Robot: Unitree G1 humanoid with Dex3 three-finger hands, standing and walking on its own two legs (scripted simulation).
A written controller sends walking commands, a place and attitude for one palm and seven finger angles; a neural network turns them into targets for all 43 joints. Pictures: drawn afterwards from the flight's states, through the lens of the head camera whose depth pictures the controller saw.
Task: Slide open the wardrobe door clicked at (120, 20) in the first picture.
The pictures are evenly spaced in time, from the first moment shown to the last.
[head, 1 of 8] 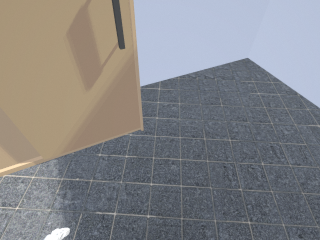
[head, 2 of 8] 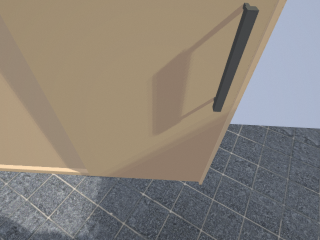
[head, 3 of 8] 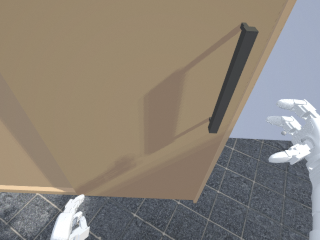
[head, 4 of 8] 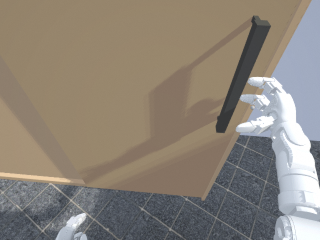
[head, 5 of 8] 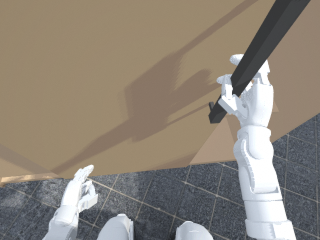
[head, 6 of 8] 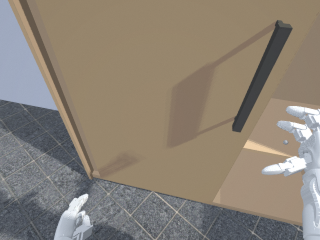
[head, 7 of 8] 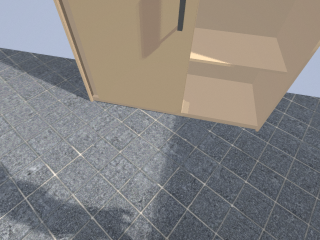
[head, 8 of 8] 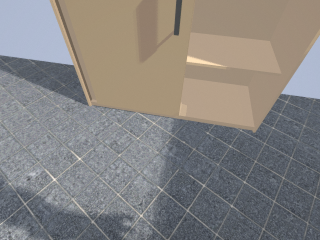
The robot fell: no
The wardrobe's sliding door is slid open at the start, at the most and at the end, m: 0.00 0.62 0.61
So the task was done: yes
